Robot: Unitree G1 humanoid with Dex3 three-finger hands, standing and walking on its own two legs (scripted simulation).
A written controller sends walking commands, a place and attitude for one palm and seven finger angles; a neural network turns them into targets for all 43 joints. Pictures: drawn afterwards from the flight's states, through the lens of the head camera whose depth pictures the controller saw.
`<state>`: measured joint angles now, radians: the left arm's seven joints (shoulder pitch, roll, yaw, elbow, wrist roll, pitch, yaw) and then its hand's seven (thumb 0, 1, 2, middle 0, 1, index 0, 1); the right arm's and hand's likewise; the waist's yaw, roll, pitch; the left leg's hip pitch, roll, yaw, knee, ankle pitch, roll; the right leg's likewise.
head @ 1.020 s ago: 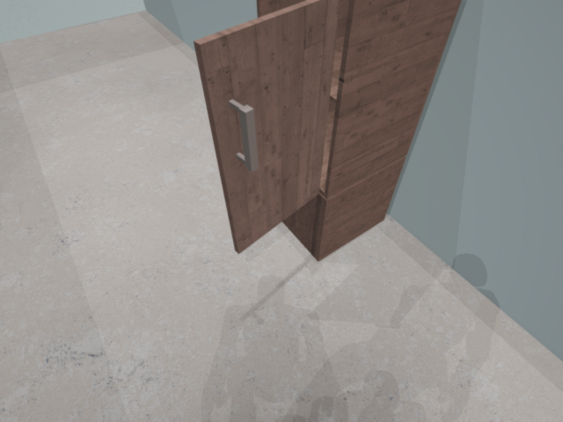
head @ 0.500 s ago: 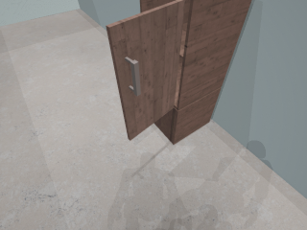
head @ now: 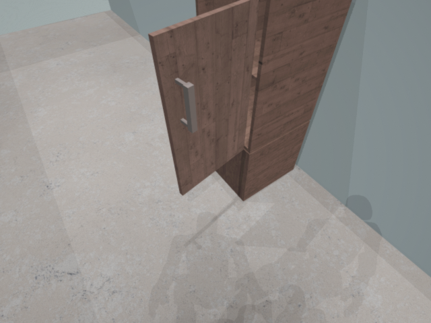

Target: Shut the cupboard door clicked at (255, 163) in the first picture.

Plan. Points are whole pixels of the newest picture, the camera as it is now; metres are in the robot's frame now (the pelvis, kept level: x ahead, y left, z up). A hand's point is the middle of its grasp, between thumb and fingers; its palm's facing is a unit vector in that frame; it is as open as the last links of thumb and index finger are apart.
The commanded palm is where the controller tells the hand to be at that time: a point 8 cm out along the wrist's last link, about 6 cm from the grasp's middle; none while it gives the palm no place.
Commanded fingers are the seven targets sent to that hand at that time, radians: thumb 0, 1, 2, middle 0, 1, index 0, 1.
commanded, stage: look at it before walking up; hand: left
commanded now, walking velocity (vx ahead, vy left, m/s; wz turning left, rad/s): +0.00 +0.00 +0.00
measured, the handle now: (186, 106) +0.61 +0.11 +0.05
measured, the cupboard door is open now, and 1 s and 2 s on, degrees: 99 99 99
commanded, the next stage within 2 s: walk around to get in front in 0.02 s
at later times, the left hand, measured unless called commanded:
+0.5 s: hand out of the picture +0.03 +0.21 -0.19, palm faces -0.06 -0.98 -0.20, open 7.4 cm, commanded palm none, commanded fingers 0.00 0.90 0.90 -0.20 -0.30 -0.20 -0.30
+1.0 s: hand out of the picture +0.13 +0.16 -0.17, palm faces -0.36 -0.89 -0.28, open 7.4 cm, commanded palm none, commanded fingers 0.00 0.90 0.90 -0.20 -0.30 -0.20 -0.30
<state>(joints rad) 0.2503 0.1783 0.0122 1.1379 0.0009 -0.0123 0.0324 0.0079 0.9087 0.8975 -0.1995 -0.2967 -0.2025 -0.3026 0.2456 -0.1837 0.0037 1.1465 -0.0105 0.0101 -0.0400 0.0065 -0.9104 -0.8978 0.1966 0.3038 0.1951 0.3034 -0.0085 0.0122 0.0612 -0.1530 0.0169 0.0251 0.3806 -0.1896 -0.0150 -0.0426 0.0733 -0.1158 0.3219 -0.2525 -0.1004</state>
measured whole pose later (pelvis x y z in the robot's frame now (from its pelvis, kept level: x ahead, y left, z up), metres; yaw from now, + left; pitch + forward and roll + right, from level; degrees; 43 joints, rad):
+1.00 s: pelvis -0.03 +0.00 -0.01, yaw -23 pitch +1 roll +1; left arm 0.14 0.22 0.07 0.92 0.03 0.04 0.00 0.01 0.91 0.90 -0.20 -0.30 -0.20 -0.30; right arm 0.12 -0.25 -0.07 0.92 -0.01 0.06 -0.02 0.01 -0.91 -0.90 0.20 0.30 0.20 0.30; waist 0.00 0.01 0.15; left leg -0.45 0.08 0.06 1.03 -0.50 -0.07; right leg -0.32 0.00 0.05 0.58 -0.26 0.00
